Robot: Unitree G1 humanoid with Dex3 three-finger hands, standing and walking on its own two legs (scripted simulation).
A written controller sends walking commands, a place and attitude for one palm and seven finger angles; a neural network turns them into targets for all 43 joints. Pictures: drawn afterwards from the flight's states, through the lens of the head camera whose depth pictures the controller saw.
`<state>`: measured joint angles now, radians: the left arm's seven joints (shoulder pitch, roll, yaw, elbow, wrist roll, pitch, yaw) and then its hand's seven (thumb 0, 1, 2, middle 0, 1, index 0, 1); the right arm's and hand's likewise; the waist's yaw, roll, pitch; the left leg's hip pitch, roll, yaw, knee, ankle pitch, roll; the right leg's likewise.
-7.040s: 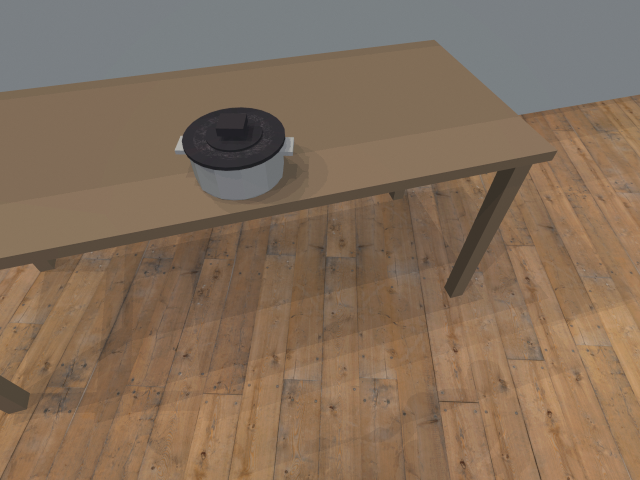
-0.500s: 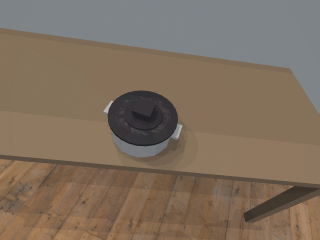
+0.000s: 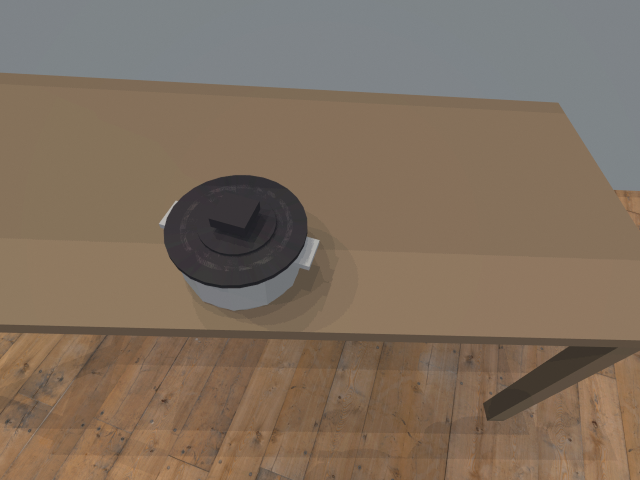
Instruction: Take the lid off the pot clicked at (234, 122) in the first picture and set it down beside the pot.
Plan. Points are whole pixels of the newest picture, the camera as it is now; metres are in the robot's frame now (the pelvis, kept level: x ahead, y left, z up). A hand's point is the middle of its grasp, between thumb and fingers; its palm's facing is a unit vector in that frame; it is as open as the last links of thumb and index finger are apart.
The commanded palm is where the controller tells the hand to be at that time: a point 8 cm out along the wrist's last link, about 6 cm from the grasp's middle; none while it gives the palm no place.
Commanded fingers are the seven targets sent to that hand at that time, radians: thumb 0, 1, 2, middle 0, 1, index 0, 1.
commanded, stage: come to a stop and stand still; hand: left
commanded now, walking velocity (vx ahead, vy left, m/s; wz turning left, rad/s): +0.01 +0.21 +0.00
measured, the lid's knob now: (235, 213) +0.45 +0.14 +0.04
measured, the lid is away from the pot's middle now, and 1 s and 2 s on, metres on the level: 0.00 0.00 0.00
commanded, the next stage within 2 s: look again from close up in 0.90 s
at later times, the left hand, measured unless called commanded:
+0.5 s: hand out of the picture -0.01 +0.18 -0.18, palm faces +0.01 -0.98 -0.18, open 7.4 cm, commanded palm none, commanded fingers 0.00 0.90 0.90 -0.20 -0.30 -0.20 -0.30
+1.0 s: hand out of the picture -0.04 +0.19 -0.18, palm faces +0.01 -0.99 -0.14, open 7.4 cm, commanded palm none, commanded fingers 0.00 0.90 0.90 -0.20 -0.30 -0.20 -0.30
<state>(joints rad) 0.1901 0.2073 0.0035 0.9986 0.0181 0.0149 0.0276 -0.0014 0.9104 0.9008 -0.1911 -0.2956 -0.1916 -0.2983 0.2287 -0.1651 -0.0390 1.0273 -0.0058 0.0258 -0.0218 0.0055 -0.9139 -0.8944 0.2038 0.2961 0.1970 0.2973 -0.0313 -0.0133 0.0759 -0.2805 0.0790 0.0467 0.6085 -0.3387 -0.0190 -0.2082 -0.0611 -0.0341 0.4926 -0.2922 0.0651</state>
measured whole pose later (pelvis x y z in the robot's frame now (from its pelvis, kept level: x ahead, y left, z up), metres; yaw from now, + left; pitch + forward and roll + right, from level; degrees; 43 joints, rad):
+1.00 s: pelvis -0.01 +0.03 +0.01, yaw +0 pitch +0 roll +0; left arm 0.34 0.16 -0.01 1.08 0.02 -0.01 0.04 0.00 0.91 0.90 -0.19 -0.30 -0.19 -0.30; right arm 0.34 -0.09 0.00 1.10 0.01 -0.01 -0.02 0.02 -0.93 -0.89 0.20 0.30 0.20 0.30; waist 0.01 -0.06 0.04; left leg -0.23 0.01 0.08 0.50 -0.27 0.03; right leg -0.18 -0.13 -0.01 0.43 -0.24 0.10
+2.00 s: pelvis +0.00 -0.03 +0.01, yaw +1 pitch +0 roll +0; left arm 0.27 0.17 -0.01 1.06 0.02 -0.01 0.03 0.00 0.91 0.90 -0.20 -0.30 -0.20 -0.30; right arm 0.27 -0.15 0.00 1.09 -0.01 0.00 -0.02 0.01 -0.91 -0.89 0.20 0.30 0.19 0.30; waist 0.00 0.00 0.06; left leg -0.20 0.08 0.02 0.48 -0.27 -0.06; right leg -0.19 -0.03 -0.01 0.51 -0.32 0.02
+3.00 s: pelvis +0.00 -0.01 +0.01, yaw +4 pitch +0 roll +0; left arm 0.57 0.23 0.12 0.05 -0.01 0.04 0.12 0.01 0.90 0.90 -1.27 -1.48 -1.27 -1.48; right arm 0.21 -0.19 0.01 0.69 0.01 -0.11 -0.04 0.01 -0.90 -0.89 0.21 0.30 0.20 0.30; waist 0.04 0.03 0.04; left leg -0.22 0.04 -0.01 0.49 -0.27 -0.03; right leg -0.16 -0.07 -0.05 0.47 -0.30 0.05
